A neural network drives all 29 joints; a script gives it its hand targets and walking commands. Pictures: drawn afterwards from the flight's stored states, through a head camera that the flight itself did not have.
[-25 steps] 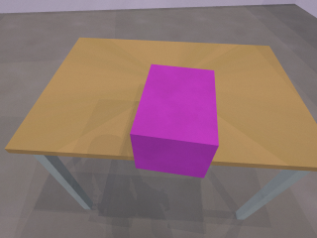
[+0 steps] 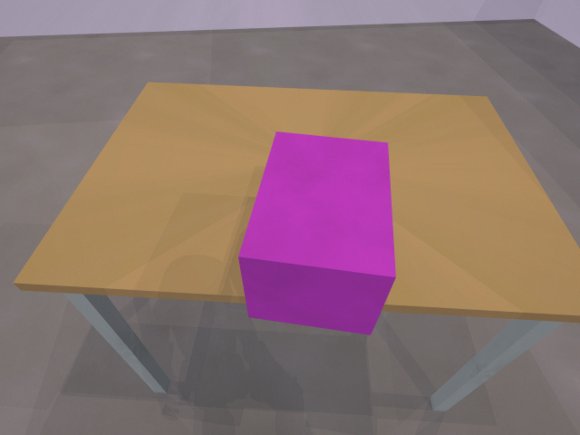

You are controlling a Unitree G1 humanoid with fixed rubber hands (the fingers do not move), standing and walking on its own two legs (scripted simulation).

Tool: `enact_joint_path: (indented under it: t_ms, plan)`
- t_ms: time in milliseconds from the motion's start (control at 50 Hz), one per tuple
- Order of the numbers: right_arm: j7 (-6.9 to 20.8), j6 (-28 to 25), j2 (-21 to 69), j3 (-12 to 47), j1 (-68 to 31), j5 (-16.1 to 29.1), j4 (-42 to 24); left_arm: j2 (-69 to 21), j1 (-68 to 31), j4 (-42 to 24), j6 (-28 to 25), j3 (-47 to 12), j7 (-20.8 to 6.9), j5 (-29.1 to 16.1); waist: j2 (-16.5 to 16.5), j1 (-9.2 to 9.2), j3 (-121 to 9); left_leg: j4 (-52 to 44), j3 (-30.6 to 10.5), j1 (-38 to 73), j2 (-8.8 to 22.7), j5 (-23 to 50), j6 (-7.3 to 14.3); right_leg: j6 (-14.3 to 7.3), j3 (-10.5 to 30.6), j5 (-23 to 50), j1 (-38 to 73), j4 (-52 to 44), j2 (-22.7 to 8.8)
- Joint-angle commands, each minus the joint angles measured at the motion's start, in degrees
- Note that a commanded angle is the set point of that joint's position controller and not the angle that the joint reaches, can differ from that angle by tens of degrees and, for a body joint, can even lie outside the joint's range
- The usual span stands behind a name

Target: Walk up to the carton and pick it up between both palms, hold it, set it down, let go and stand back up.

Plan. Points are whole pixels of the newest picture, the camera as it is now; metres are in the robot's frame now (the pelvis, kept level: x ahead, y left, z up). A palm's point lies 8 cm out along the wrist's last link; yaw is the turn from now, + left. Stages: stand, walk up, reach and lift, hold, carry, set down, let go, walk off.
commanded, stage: stand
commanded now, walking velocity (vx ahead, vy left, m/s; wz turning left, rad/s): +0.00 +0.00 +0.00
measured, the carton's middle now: (320, 227) +0.43 -0.04 +0.03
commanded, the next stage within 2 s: walk up in 1.40 s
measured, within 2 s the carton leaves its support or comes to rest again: neither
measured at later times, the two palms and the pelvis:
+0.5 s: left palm out of the picture -0.03 +0.19 -0.15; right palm out of the picture -0.03 -0.19 -0.15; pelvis +0.00 +0.00 +0.00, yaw +0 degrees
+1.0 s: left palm out of the picture -0.03 +0.19 -0.15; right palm out of the picture -0.03 -0.19 -0.15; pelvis +0.00 +0.00 +0.00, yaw +0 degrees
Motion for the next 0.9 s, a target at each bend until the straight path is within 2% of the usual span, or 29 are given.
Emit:
enact_joint_path:
  t_ms: [0, 320, 880]
  plan:
    - [-0.5, -0.9, -4.9, -0.8, 3.2, 0.0, -0.5, 4.9, 3.3, -0.3, -0.9, 0.9, 0.5, 0.0, 0.1, 0.01, 1.4, -7.0, -4.0, -0.8, 3.8, 11.9, 2.1, -2.2, 4.0, 12.0, -0.7, -6.7, -3.9]
    - [-0.9, -0.6, -2.8, -0.3, 5.1, -0.1, 3.0, 2.8, 4.7, 3.8, -0.6, 0.3, 0.9, 0.0, 0.1, 0.03, 3.5, -8.6, -3.9, -0.6, 3.9, 10.8, 1.7, -1.7, 3.8, 10.9, -0.5, -8.2, -3.9]
    - [-1.0, -0.8, -2.0, 0.0, 6.5, 0.0, 3.5, 2.0, 5.8, 4.9, -0.6, 0.0, 0.9, 0.0, 0.1, 0.04, 3.9, -9.5, -4.0, -0.9, 4.0, 10.3, 1.9, -1.6, 3.8, 10.5, -0.6, -8.8, -4.1]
